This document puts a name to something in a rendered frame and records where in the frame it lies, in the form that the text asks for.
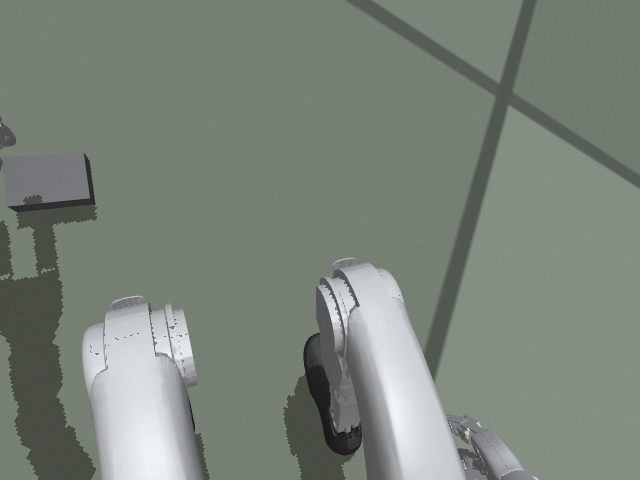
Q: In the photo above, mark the left robot hand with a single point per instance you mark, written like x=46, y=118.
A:
x=7, y=138

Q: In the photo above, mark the small box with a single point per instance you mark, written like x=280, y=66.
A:
x=40, y=182

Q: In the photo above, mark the right robot foot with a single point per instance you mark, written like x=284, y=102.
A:
x=341, y=443

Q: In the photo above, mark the right robot hand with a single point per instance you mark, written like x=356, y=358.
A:
x=491, y=458

